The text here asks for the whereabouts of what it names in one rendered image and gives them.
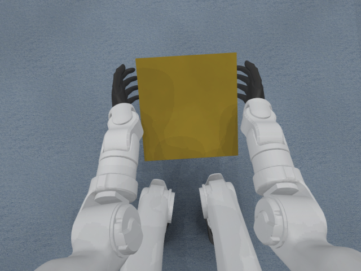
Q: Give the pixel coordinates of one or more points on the robot right hand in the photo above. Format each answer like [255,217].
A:
[254,88]

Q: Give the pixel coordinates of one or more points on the robot left forearm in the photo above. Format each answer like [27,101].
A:
[115,179]

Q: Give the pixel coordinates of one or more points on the robot right forearm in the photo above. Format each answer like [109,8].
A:
[274,172]

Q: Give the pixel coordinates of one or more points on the left robot upper arm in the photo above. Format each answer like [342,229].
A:
[103,237]

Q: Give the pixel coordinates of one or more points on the right robot upper arm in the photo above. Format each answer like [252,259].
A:
[295,229]

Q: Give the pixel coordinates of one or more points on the carton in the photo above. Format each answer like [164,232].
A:
[188,106]

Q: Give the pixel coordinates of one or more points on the robot right foot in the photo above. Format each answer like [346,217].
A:
[209,232]

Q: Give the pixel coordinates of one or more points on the robot right thigh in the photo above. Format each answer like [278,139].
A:
[234,250]

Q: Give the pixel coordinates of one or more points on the robot left hand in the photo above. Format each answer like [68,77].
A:
[119,93]

